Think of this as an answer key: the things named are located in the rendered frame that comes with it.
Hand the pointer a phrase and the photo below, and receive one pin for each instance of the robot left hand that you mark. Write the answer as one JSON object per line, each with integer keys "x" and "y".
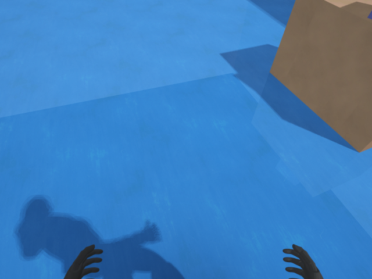
{"x": 77, "y": 271}

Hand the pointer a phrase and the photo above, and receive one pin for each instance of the robot right hand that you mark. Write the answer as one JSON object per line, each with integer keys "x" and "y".
{"x": 309, "y": 269}

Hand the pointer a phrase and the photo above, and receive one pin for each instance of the pedestal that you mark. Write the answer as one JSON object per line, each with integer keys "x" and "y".
{"x": 325, "y": 59}

